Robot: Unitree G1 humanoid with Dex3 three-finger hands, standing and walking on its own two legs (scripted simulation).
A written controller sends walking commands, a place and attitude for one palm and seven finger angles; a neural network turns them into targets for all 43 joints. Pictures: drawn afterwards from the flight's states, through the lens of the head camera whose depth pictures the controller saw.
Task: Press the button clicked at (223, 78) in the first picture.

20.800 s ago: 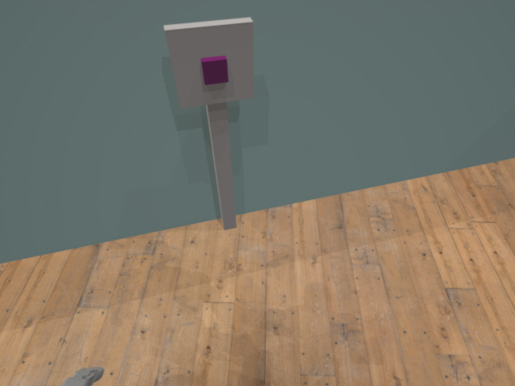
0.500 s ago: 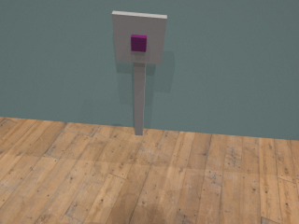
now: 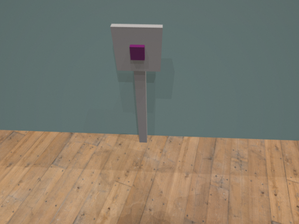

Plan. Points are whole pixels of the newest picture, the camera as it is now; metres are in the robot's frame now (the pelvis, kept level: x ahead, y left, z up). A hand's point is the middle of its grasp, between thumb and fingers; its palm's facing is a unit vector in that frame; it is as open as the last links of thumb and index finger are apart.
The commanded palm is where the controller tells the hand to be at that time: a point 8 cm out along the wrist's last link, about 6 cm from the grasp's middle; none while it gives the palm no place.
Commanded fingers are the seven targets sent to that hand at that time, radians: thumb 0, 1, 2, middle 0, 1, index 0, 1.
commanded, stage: let the arm hang, fingers relaxed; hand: left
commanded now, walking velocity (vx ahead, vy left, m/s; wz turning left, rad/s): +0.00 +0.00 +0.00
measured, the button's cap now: (137, 52) +0.79 +0.10 +0.05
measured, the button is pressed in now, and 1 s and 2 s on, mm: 0 0 0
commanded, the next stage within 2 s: stand and wait in 0.26 s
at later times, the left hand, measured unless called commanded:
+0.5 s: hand out of the picture +0.00 +0.15 -0.18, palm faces +0.04 -0.98 -0.19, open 7.4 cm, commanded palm none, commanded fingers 0.00 0.90 0.90 -0.20 -0.30 -0.20 -0.30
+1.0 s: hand out of the picture +0.03 +0.15 -0.17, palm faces +0.03 -0.98 -0.19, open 7.4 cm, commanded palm none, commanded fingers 0.00 0.90 0.90 -0.20 -0.30 -0.20 -0.30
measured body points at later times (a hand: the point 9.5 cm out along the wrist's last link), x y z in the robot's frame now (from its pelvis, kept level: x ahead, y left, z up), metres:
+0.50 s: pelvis +0.01 -0.01 +0.00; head +0.03 -0.02 +0.45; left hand +0.00 +0.21 -0.16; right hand -0.01 -0.22 -0.16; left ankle +0.05 +0.10 -0.74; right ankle +0.00 -0.12 -0.74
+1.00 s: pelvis +0.03 -0.02 +0.00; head +0.05 -0.03 +0.45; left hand +0.03 +0.20 -0.16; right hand +0.03 -0.24 -0.16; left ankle +0.05 +0.10 -0.74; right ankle +0.00 -0.12 -0.74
